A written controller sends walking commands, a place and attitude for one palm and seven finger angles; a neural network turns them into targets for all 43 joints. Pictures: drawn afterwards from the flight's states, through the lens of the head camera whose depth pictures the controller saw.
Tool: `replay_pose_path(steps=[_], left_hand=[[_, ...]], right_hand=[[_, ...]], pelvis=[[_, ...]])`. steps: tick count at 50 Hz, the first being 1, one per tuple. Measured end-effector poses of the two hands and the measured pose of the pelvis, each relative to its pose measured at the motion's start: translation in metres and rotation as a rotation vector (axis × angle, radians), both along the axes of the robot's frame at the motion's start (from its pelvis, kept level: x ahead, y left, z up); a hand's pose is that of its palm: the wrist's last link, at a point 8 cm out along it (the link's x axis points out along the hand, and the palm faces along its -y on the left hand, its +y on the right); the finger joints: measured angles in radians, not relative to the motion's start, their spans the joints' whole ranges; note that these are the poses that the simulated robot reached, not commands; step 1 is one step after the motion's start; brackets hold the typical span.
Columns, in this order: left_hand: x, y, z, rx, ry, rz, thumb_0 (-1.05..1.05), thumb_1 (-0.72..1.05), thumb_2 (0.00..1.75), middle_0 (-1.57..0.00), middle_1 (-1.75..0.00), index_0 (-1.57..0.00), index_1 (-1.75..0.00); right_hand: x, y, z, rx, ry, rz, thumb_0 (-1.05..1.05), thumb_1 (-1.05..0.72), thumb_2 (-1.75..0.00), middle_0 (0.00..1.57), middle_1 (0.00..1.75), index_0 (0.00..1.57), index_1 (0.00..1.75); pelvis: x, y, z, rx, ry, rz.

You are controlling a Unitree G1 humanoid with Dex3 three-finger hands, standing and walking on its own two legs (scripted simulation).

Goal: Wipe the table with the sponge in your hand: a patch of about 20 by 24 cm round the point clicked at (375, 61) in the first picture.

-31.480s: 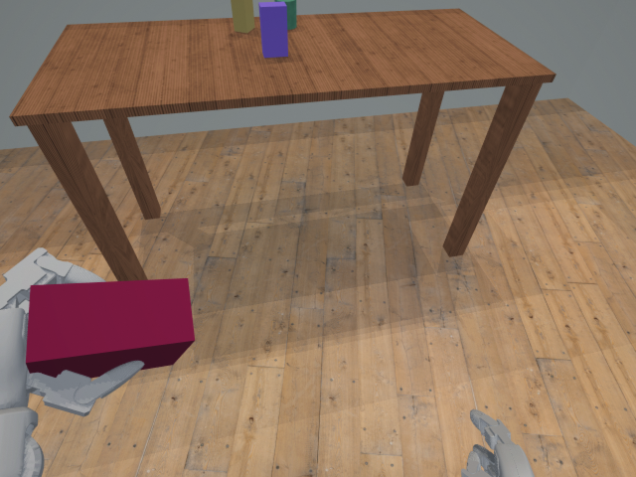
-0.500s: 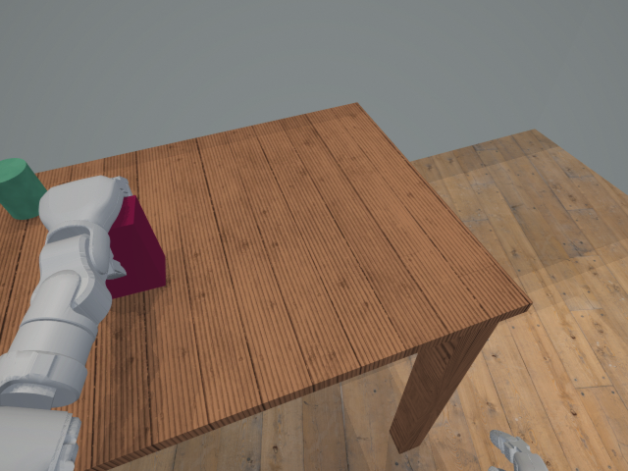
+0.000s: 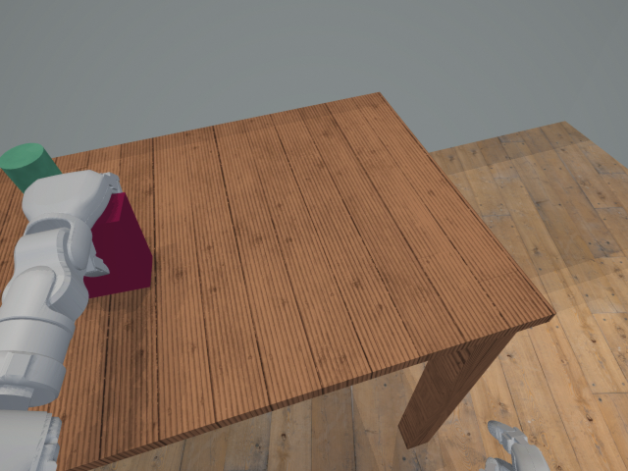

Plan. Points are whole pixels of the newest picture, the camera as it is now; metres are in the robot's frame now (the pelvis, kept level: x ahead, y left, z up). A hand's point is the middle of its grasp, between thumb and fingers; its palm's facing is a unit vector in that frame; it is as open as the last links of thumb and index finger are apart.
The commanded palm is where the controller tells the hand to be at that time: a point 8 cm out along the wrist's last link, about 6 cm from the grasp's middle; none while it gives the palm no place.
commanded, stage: wipe back along the first lane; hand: left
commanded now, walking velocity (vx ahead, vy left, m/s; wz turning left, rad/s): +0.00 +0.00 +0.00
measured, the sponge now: (104, 258) +0.36 +0.33 +0.06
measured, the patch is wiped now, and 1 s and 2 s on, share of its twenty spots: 1.00 1.00 1.00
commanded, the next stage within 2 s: lift the sponge slowly off the table in 1.52 s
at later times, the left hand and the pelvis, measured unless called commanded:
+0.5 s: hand (84, 261) +0.32 +0.32 +0.11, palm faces -0.02 -0.02 -1.00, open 10.2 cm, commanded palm +0.28 +0.31 +0.14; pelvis -0.01 -0.01 +0.00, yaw +0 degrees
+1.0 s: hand (78, 293) +0.27 +0.30 +0.11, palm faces +0.03 -0.03 -1.00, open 10.2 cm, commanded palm +0.23 +0.29 +0.14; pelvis -0.01 -0.01 +0.00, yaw -1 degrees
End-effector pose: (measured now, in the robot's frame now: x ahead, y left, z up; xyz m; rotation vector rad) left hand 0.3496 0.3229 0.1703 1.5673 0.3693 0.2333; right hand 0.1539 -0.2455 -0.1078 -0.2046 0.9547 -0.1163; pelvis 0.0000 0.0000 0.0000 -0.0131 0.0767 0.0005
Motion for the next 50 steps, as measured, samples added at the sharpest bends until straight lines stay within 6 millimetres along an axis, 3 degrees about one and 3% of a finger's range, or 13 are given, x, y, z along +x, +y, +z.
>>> replay_pose_path(steps=[7,14,29,50], left_hand=[[-0.013,-0.001,-0.003,-0.020,-0.028,0.015,0.00,-0.52,1.04,-0.70,-1.33,-0.74,-1.33],[-0.027,-0.005,-0.004,-0.021,-0.043,0.025,0.00,-0.51,1.04,-0.70,-1.33,-0.74,-1.33],[-0.058,-0.014,-0.006,-0.024,-0.073,0.026,0.00,-0.51,1.04,-0.69,-1.33,-0.73,-1.34],[-0.097,-0.026,-0.007,-0.033,-0.117,0.024,0.00,-0.50,1.04,-0.68,-1.34,-0.72,-1.34]], right_hand=[[-0.015,-0.014,-0.005,-0.005,0.036,-0.034,0.01,-0.90,-0.90,0.20,0.30,0.20,0.30],[-0.009,-0.020,0.000,-0.009,0.002,-0.033,0.01,-0.90,-0.90,0.20,0.30,0.20,0.30],[0.025,0.000,0.014,0.038,-0.121,0.030,0.01,-0.90,-0.90,0.20,0.30,0.20,0.30],[0.034,0.013,0.017,0.063,-0.171,0.066,0.01,-0.90,-0.90,0.20,0.30,0.20,0.30]], pelvis=[[0.001,-0.003,-0.001,0.001,-0.009,-0.011],[-0.001,-0.006,-0.002,0.002,-0.022,-0.010],[-0.007,-0.008,-0.003,0.002,-0.043,-0.008],[-0.009,-0.005,-0.004,0.003,-0.064,-0.013]])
